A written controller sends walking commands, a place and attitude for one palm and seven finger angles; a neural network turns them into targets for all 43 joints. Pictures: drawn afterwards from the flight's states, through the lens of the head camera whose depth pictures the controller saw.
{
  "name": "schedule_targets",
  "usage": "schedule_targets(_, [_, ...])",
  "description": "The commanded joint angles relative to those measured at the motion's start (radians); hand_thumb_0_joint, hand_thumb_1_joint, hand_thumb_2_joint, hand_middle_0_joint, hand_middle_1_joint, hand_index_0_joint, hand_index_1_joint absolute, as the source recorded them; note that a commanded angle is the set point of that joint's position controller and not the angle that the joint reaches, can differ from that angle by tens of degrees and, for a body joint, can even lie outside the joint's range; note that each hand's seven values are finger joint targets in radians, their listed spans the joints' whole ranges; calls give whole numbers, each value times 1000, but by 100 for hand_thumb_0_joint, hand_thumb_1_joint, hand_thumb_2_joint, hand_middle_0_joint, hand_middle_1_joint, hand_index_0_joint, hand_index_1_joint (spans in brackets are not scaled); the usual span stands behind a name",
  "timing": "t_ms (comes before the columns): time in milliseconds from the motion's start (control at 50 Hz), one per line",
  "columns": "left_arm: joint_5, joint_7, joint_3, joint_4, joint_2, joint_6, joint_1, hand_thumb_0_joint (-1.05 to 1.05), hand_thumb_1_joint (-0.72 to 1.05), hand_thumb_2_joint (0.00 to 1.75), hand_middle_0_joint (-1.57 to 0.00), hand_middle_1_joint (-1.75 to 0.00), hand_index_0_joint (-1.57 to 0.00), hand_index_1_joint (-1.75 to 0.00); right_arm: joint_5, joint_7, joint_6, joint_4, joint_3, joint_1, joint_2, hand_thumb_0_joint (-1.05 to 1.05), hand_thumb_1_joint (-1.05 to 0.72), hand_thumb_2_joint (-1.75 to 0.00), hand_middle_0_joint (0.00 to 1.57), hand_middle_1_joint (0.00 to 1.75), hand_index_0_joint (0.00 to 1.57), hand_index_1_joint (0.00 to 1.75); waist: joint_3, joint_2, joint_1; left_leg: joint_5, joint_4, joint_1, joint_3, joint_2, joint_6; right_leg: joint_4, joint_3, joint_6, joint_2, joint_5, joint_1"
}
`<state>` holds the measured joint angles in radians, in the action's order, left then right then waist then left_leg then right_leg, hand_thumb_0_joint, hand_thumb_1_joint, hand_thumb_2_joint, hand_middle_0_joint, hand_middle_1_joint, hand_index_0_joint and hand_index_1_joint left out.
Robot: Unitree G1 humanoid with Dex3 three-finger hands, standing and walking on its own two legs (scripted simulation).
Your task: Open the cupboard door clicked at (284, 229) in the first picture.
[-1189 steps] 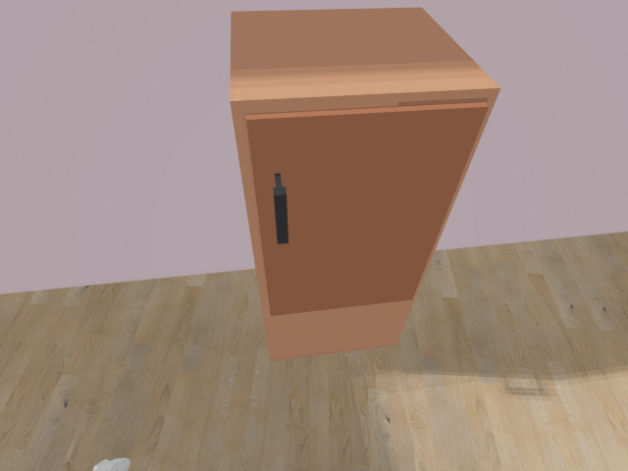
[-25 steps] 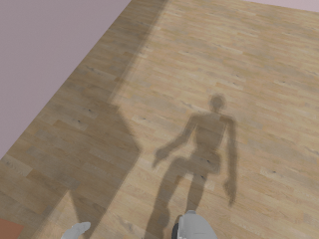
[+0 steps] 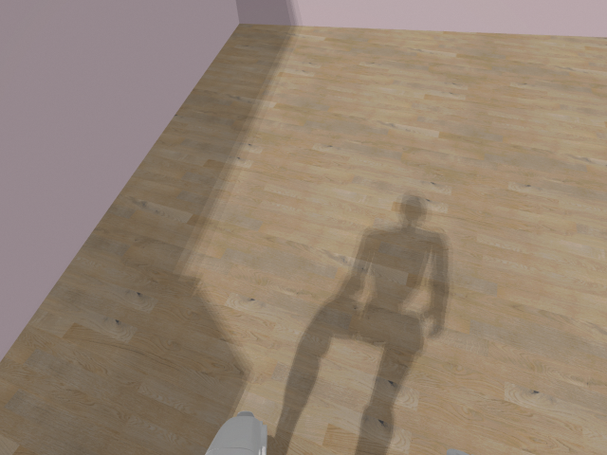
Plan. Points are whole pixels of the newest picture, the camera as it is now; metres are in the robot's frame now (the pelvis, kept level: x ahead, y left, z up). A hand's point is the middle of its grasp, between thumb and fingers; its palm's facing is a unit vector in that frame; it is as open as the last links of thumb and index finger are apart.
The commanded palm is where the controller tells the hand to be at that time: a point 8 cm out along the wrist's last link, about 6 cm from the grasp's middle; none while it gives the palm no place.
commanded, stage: walk to a spot facing it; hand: left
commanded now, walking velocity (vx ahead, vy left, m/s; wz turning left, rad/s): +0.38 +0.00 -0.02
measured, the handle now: out of the picture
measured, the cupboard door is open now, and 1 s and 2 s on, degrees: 45 45 45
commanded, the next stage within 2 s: turn to face it in 0.52 s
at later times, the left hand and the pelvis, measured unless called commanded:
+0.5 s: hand (204, 353) +0.30 +0.22 -0.18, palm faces -0.03 -0.98 -0.18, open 7.3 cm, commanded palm none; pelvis +0.25 +0.04 +0.00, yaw -5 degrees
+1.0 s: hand (272, 243) +0.55 +0.13 -0.16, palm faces +0.01 -0.99 -0.16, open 7.1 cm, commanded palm none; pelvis +0.42 -0.03 +0.00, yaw +1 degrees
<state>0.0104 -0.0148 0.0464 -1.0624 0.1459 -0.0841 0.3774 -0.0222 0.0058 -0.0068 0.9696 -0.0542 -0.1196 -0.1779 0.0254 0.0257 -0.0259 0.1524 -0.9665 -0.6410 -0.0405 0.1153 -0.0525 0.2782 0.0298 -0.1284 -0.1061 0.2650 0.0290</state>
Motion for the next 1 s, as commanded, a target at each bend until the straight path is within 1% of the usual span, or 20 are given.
schedule_targets(0, [2,-15,7,-20,104,-20,168,0,90,90,-20,-30,-20,-30,9,12,-20,-73,-4,91,-43,0,-90,-90,20,30,20,30,61,-130,-24,-4,57,-135,-24,-23,17,-28,-195,31,309,-736,-147])
schedule_targets(60, [5,-21,3,-41,101,-17,211,0,90,90,-20,-30,-20,-30,9,18,-26,-88,2,167,-34,0,-90,-90,20,30,20,30,99,-124,-38,17,139,-114,-53,-49,34,-31,-189,19,314,-784,-169])
schedule_targets(120, [8,-26,6,-54,124,-17,198,0,90,90,-20,-30,-20,-30,10,14,-36,-76,3,135,-35,0,-90,-90,20,30,20,30,74,-116,3,82,273,60,-103,-105,71,56,-158,1,323,-1020,-161])
schedule_targets(160, [7,-23,11,-63,141,-22,177,0,90,90,-20,-30,-20,-30,4,-1,-47,-23,-1,-9,-50,0,-90,-90,20,30,20,30,8,-131,71,73,364,277,-141,-170,106,214,-109,20,289,-1186,-122])
schedule_targets(180, [3,-21,13,-60,144,-23,157,0,90,90,-20,-30,-20,-30,0,-11,-50,24,-9,-152,-78,0,-90,-90,20,30,20,30,-56,-115,136,-8,414,502,-116,-153,133,369,-89,41,272,-1100,5])
schedule_targets(200, [-4,-15,12,-48,118,-25,148,0,90,90,-20,-30,-20,-30,-14,-19,-53,61,-30,-310,-153,0,-90,-90,20,30,20,30,-136,-24,195,-39,428,763,94,6,197,600,-66,61,213,-760,235])
schedule_targets(220, [-20,-1,-1,-23,56,-26,192,0,90,90,-20,-30,-20,-30,-26,-28,-60,81,-47,-417,-234,0,-90,-90,20,30,20,30,-276,183,183,-120,517,954,513,321,344,1002,0,84,79,53,463])
schedule_targets(240, [-12,-4,1,0,82,-25,129,0,90,90,-20,-30,-20,-30,-4,-30,-51,71,-38,-386,-224,0,-90,-90,20,30,20,30,-228,99,152,-69,648,860,635,392,390,1161,-76,67,92,236,542])
schedule_targets(260, [0,-3,5,24,76,-18,58,0,90,90,-20,-30,-20,-30,1,-31,-52,51,-35,-316,-210,0,-90,-90,20,30,20,30,-61,-3,123,1,695,709,583,373,381,1199,-86,77,140,187,629])
schedule_targets(300, [16,14,14,14,46,6,18,0,90,90,-20,-30,-20,-30,-3,-38,-75,45,1,-227,-76,0,-90,-90,20,30,20,30,75,5,52,0,750,456,336,260,250,1150,-89,95,198,43,605])
schedule_targets(360, [21,27,10,9,-8,44,52,0,90,90,-20,-30,-20,-30,0,-41,-100,77,14,-259,-52,0,-90,-90,20,30,20,30,18,28,5,-254,742,453,95,170,199,1012,-62,113,196,-15,560])
schedule_targets(480, [14,40,11,70,9,72,-125,0,90,90,-20,-30,-20,-30,4,-37,-92,107,22,-332,-60,0,-90,-90,20,30,20,30,88,88,8,-392,764,447,-71,114,134,699,14,113,203,-194,572])
schedule_targets(620, [10,45,4,139,56,65,-315,0,90,90,-20,-30,-20,-30,-9,-45,-69,149,30,-438,-92,0,-90,-90,20,30,20,30,115,58,56,-605,680,568,-81,174,155,407,69,66,154,-141,470])
schedule_targets(680, [16,24,11,65,114,30,-71,0,90,90,-20,-30,-20,-30,10,-44,-64,155,31,-420,-106,0,-90,-90,20,30,20,30,-79,22,-51,-721,358,520,-68,118,112,240,78,51,123,-293,38])
schedule_targets(700, [22,7,32,27,201,15,63,0,90,90,-20,-30,-20,-30,25,-36,-64,141,30,-423,-75,0,-90,-90,20,30,20,30,-204,-119,-98,-390,117,290,-106,28,73,293,-111,-9,320,-693,-261])
schedule_targets(720, [9,2,45,2,276,11,140,0,90,90,-20,-30,-20,-30,36,-42,-62,128,28,-484,-49,0,-90,-90,20,30,20,30,-355,-259,-82,497,-206,141,-85,-109,31,253,-364,-137,619,-1103,-440])
schedule_targets(740, [-3,-6,31,24,265,13,82,0,90,90,-20,-30,-20,-30,39,-46,-50,123,27,-432,-61,0,-90,-90,20,30,20,30,-332,-190,-73,511,-284,163,37,-60,37,193,-302,-158,621,-1050,-304])
schedule_targets(800, [-5,-22,17,79,179,36,-103,0,90,90,-20,-30,-20,-30,28,-32,-10,97,18,-294,-23,0,-90,-90,20,30,20,30,-109,-119,-11,352,-294,112,49,1,21,109,-95,-68,508,-833,3])
schedule_targets(880, [3,-17,10,120,133,36,-218,0,90,90,-20,-30,-20,-30,13,-16,42,102,16,-349,29,0,-90,-90,20,30,20,30,-34,-160,84,226,-160,220,-14,-8,-1,11,89,0,432,-502,275])
schedule_targets(980, [15,-16,39,147,136,46,-220,0,90,90,-20,-30,-20,-30,6,0,47,23,-3,-230,6,0,-90,-90,20,30,20,30,-29,-180,64,210,30,183,-55,-5,-6,38,135,0,455,-348,226])
